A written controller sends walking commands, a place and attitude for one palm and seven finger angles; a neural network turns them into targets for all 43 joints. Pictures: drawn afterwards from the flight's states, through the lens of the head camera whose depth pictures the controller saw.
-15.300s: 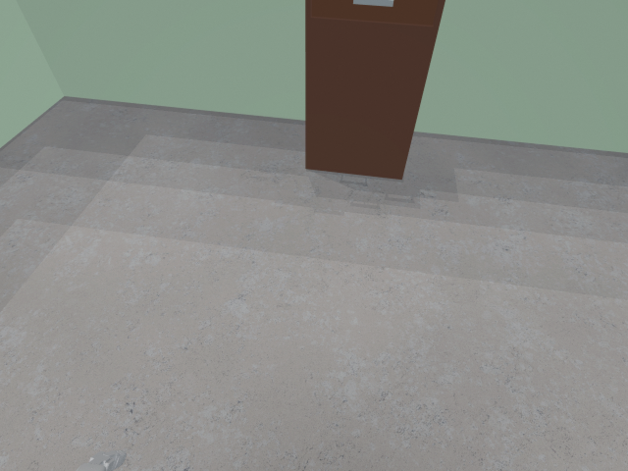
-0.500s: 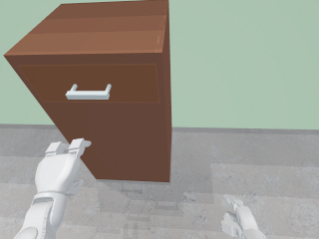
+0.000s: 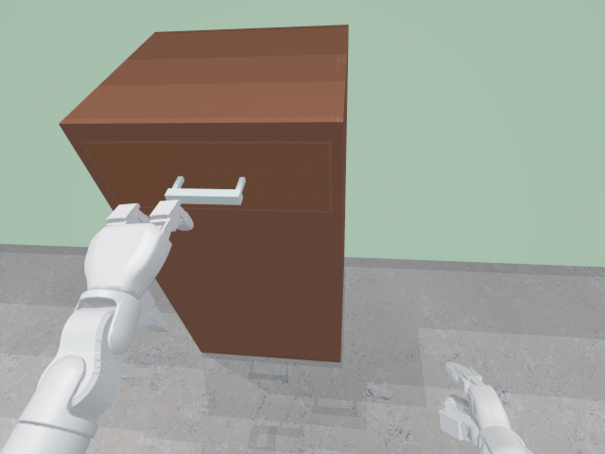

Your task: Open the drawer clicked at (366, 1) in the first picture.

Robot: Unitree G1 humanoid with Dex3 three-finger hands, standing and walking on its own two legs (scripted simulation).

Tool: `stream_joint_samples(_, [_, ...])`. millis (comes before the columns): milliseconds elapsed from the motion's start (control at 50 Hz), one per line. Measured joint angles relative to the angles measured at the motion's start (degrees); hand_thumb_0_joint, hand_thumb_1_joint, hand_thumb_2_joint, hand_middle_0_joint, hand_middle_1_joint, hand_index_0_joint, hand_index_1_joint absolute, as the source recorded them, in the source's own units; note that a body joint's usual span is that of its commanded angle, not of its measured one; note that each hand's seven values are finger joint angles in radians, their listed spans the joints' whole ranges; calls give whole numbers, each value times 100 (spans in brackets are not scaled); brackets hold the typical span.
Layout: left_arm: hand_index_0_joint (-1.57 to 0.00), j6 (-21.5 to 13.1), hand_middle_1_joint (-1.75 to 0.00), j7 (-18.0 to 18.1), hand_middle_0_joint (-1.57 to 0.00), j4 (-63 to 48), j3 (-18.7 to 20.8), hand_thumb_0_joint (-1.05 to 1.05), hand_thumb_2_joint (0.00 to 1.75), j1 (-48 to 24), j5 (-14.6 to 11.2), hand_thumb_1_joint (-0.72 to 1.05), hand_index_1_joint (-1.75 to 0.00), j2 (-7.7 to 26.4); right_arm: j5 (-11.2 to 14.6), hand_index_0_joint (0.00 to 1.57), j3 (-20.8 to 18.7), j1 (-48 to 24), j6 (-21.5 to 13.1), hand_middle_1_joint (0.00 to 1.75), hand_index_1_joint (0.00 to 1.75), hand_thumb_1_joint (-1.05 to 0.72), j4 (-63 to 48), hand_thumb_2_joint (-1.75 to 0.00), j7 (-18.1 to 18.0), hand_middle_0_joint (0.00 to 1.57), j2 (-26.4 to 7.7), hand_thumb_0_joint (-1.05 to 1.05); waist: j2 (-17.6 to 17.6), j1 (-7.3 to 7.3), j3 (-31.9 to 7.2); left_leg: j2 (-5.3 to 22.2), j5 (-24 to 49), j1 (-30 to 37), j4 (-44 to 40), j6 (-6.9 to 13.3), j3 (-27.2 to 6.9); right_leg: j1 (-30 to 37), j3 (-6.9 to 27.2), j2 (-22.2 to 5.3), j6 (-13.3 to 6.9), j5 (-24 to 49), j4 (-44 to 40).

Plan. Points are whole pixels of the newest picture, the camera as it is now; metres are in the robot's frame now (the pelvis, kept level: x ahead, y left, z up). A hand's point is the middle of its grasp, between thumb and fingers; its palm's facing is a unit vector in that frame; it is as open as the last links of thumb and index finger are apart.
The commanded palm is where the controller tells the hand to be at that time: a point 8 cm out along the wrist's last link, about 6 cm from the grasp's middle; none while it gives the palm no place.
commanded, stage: raise the hand with hooked fingers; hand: left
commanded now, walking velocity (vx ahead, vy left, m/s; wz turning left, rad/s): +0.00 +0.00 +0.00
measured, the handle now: (207, 189) +0.53 +0.27 +0.04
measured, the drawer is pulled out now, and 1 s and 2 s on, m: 0.00 0.00 0.00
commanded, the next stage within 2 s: move the hooked fingers above the handle in 0.64 s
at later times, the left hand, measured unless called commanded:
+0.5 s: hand (137, 249) +0.30 +0.25 +0.15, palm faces +0.07 -0.06 -1.00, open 13.8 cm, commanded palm +0.26 +0.25 +0.21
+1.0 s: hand (149, 246) +0.31 +0.24 +0.14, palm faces +0.05 -0.03 -1.00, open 13.8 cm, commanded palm +0.29 +0.25 +0.20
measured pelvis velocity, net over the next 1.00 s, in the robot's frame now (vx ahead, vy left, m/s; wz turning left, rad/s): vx -0.02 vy -0.02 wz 0.02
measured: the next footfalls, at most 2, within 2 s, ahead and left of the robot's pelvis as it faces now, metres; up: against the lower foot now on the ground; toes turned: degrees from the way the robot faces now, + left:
none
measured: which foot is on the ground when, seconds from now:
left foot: down 0.00-1.00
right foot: down 0.00-1.00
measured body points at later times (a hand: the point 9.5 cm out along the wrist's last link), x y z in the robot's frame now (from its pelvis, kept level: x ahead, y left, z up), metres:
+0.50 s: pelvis -0.01 +0.01 +0.00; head -0.01 -0.03 +0.45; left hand +0.29 +0.25 +0.20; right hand +0.18 -0.21 -0.11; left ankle -0.01 +0.09 -0.74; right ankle +0.01 -0.11 -0.74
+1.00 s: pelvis -0.02 -0.02 +0.00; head -0.01 -0.05 +0.45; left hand +0.30 +0.24 +0.19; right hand +0.19 -0.22 -0.10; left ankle -0.01 +0.09 -0.74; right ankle +0.01 -0.11 -0.74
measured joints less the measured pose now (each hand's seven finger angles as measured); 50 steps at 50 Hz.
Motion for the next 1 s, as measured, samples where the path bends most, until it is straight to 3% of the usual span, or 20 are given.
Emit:
stream_joint_samples(120, [-31,82,-117,-514,-32,25,8,0,31,-510,-106,-45,-117,189,33,20,146,-48,97,29,30,-91,-39,-90,64,20,76,1,30,57,43,-37,113,153,-180,36,-44,203,-41,-29,39,132,-243])
stream_joint_samples(300, [-32,-76,-119,-1014,-32,214,95,0,30,-1186,-291,-48,-120,499,67,20,170,150,105,29,30,-91,85,-90,108,20,-11,1,60,75,129,-86,243,198,-311,72,-99,292,-95,-73,72,265,-419])
stream_joint_samples(420, [-31,-163,-119,-1201,-32,221,254,0,30,-1079,-416,-49,-120,498,84,20,104,329,124,29,30,-91,65,-90,176,20,-119,1,73,6,157,-84,307,147,-369,79,-51,214,-47,-67,76,336,-456])
stream_joint_samples(580, [-32,-564,-120,-881,-32,24,213,0,30,-808,-409,-49,-120,454,54,20,-7,474,5,29,30,-91,165,-90,169,19,-195,1,38,22,212,-59,337,87,-353,47,-52,145,-49,-44,40,356,-424])
stream_joint_samples(680, [-32,-400,-120,-692,-32,181,227,0,30,-940,-373,-49,-120,439,89,20,-11,404,-5,29,30,-91,247,-90,155,19,-182,1,48,51,198,-37,371,76,-370,11,-76,129,-72,-23,2,366,-418])
stream_joint_samples(800, [-32,-185,-120,-837,-32,311,134,0,30,-998,-321,-49,-120,387,108,20,55,246,-4,29,30,-91,179,-90,106,19,-152,1,104,21,171,-4,386,101,-385,-26,-94,146,-91,10,-38,363,-414])
stream_joint_samples(1000, [-32,-556,-120,-894,-32,1170,123,0,30,-1488,-276,-49,-120,483,117,20,88,190,-74,29,30,-91,131,-90,-51,20,-124,1,35,-23,142,72,349,-32,-282,-111,-181,60,-180,80,-123,323,-367])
